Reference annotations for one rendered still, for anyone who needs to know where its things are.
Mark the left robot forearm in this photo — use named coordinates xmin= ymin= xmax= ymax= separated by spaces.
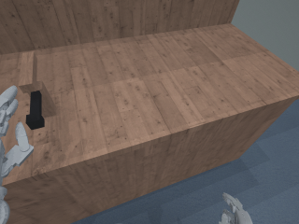
xmin=0 ymin=186 xmax=10 ymax=224

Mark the robot right hand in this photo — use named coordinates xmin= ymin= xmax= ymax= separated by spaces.
xmin=219 ymin=192 xmax=253 ymax=224

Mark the tap lever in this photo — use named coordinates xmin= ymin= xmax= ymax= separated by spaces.
xmin=25 ymin=91 xmax=45 ymax=130

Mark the robot left hand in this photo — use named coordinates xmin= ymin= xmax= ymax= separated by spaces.
xmin=0 ymin=85 xmax=34 ymax=187

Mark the counter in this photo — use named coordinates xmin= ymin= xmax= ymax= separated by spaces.
xmin=0 ymin=0 xmax=299 ymax=224

